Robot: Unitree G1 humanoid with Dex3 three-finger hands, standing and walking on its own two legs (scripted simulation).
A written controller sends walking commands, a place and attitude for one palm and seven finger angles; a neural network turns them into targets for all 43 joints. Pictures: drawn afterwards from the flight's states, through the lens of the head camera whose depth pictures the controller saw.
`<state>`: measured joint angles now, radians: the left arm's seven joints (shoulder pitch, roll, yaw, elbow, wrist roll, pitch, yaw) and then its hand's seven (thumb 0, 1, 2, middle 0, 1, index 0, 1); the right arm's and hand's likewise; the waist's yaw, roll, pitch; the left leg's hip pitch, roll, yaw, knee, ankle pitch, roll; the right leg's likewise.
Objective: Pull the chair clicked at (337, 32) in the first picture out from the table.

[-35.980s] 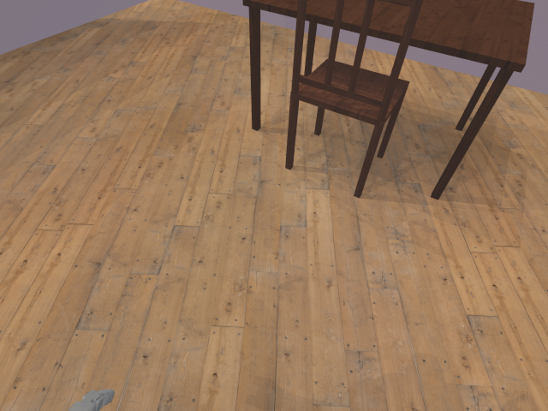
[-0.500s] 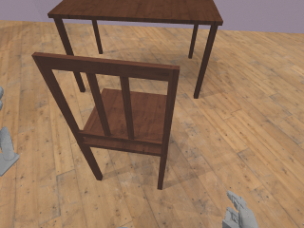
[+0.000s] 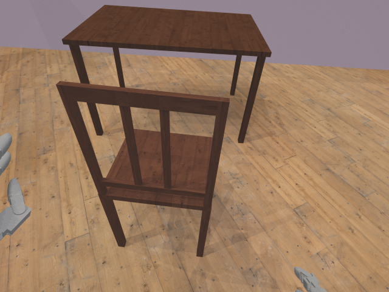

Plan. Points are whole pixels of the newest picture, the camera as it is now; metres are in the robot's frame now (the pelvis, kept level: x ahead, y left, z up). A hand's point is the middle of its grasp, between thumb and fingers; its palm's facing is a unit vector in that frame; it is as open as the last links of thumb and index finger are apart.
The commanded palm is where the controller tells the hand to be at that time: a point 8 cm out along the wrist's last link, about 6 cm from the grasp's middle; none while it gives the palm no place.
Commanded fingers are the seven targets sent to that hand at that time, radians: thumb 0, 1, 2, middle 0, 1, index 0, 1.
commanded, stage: stop stepping back and stand still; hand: left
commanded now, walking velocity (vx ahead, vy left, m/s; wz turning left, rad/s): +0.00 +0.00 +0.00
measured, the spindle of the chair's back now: (132, 150) +0.54 +0.21 -0.04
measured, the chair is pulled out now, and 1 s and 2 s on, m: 0.67 0.67 0.67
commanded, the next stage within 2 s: let the arm hang, fingers relaxed in 0.52 s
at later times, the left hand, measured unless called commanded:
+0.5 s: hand (36, 194) +0.23 +0.27 +0.16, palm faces +0.40 -0.82 -0.41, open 7.4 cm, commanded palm +0.17 +0.30 +0.19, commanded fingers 0.00 0.90 0.90 -0.20 -0.30 -0.20 -0.30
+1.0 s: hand out of the picture +0.06 +0.17 -0.16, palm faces +0.04 -0.98 -0.18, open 6.9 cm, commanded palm none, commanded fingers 0.00 0.90 0.90 -0.20 -0.30 -0.20 -0.30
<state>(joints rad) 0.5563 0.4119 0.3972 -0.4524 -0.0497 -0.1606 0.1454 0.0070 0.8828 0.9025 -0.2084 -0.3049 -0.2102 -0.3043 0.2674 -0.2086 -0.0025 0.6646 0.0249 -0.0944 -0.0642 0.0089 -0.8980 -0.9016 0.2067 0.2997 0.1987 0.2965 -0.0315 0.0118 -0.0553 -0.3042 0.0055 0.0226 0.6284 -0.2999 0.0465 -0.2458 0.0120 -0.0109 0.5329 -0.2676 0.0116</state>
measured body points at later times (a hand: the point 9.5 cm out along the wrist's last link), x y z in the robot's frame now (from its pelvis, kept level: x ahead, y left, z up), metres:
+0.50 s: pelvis +0.03 +0.00 +0.01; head +0.03 +0.02 +0.46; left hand +0.20 +0.31 +0.18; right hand +0.21 -0.23 -0.06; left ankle +0.02 +0.08 -0.73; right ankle +0.01 -0.14 -0.73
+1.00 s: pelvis +0.02 -0.01 +0.01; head +0.05 +0.01 +0.46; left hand +0.06 +0.22 -0.15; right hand +0.05 -0.26 -0.13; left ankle +0.02 +0.08 -0.73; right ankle +0.01 -0.14 -0.73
